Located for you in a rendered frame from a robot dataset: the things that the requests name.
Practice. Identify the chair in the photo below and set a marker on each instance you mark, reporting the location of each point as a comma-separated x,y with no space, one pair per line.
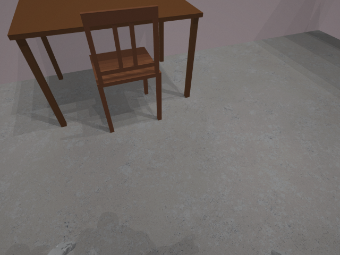
123,66

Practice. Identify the table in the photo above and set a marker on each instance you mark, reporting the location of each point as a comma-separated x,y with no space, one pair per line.
41,18

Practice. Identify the left robot hand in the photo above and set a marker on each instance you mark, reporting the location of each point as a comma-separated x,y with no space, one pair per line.
63,248

